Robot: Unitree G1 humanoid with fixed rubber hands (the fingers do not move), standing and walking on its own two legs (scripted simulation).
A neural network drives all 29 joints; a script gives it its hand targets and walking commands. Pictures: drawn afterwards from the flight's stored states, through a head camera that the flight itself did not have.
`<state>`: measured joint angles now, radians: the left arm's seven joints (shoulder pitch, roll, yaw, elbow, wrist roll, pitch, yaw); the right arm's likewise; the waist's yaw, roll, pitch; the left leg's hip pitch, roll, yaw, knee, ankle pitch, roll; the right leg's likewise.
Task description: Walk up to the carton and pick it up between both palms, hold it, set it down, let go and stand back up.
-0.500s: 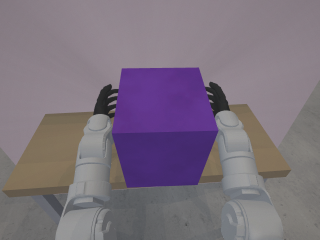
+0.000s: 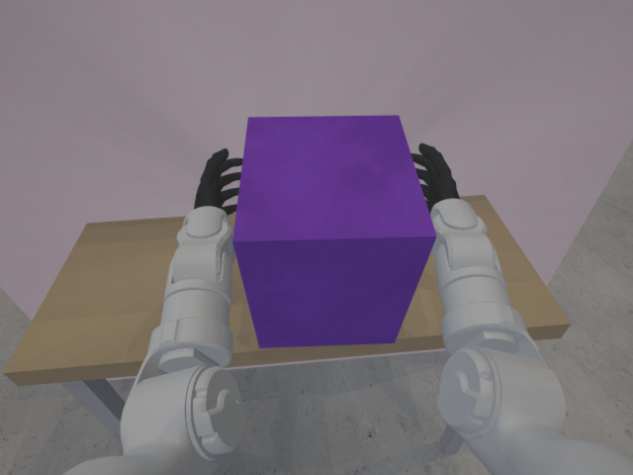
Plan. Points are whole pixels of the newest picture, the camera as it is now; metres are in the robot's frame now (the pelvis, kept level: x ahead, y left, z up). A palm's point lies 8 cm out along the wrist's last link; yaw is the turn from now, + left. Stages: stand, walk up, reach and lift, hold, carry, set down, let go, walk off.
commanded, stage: set down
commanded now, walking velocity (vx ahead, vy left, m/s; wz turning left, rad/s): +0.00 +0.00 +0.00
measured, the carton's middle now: (325, 237) +0.42 +0.01 +0.11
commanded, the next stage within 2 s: none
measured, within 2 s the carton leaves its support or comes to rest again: rests again in 1.34 s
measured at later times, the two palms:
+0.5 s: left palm (201, 213) +0.44 +0.18 +0.14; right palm (406, 200) +0.47 -0.11 +0.14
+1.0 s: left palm (203, 225) +0.40 +0.17 +0.15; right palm (422, 212) +0.43 -0.13 +0.15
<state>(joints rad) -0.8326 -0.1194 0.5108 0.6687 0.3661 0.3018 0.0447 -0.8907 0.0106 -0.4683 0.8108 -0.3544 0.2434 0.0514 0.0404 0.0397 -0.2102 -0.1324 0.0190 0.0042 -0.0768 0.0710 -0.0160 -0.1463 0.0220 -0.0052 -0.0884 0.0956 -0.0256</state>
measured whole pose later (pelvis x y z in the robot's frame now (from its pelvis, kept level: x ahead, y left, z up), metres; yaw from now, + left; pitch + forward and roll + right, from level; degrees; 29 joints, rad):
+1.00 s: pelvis -0.01 +0.01 +0.00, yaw +0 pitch +10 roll +0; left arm -0.86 -0.14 0.61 0.69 0.45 0.24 0.01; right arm -0.93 0.01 -0.54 0.88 -0.41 0.17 0.07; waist 0.06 0.02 -0.18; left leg -0.18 0.01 0.01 -0.09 0.09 -0.01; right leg -0.20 0.01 0.00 -0.09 0.11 -0.02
